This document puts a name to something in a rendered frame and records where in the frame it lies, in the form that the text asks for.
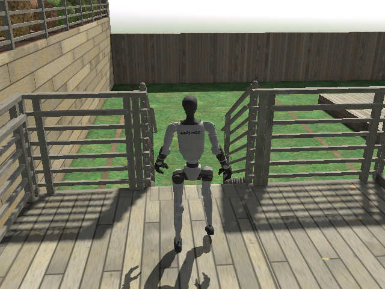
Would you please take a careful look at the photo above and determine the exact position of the robot left thigh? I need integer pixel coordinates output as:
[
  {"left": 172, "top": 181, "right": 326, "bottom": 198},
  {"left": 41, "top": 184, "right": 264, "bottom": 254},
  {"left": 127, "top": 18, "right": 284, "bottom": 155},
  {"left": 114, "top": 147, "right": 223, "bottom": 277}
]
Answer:
[{"left": 172, "top": 169, "right": 185, "bottom": 214}]

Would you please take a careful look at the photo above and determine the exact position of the right robot hand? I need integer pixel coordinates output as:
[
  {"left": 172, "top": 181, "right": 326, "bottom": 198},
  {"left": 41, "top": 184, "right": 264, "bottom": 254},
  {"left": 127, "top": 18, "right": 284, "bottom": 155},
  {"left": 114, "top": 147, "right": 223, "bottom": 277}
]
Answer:
[{"left": 218, "top": 166, "right": 232, "bottom": 181}]

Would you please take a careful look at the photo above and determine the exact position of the right robot upper arm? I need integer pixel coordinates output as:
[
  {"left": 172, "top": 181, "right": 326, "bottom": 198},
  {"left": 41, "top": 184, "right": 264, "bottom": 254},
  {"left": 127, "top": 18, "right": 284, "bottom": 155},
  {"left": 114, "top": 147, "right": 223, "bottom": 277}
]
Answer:
[{"left": 203, "top": 122, "right": 221, "bottom": 155}]

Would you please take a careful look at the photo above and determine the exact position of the robot left foot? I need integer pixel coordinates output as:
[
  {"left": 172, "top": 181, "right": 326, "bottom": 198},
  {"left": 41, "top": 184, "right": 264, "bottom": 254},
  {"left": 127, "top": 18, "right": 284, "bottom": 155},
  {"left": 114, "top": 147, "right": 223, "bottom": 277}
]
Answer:
[{"left": 174, "top": 237, "right": 182, "bottom": 252}]

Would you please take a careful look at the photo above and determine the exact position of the robot left forearm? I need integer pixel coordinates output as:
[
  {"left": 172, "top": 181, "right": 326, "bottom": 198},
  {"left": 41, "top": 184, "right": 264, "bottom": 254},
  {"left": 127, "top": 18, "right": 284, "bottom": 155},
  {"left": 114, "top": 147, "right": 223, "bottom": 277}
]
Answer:
[{"left": 156, "top": 146, "right": 167, "bottom": 165}]

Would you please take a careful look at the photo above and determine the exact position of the robot right forearm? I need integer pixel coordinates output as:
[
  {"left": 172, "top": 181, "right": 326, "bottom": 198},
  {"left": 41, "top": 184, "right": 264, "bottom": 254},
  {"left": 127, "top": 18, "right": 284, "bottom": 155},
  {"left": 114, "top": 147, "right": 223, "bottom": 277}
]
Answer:
[{"left": 216, "top": 145, "right": 230, "bottom": 169}]

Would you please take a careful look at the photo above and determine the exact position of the left robot upper arm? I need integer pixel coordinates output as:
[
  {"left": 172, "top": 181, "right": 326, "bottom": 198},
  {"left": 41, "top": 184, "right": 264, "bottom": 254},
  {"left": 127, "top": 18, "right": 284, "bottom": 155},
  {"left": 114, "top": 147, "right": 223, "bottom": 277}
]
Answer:
[{"left": 161, "top": 122, "right": 178, "bottom": 155}]

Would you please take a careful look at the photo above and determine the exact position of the left robot hand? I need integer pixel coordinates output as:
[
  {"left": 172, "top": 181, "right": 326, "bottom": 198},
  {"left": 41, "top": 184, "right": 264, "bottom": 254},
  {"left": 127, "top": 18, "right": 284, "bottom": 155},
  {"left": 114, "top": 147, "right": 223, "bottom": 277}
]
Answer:
[{"left": 155, "top": 163, "right": 168, "bottom": 174}]

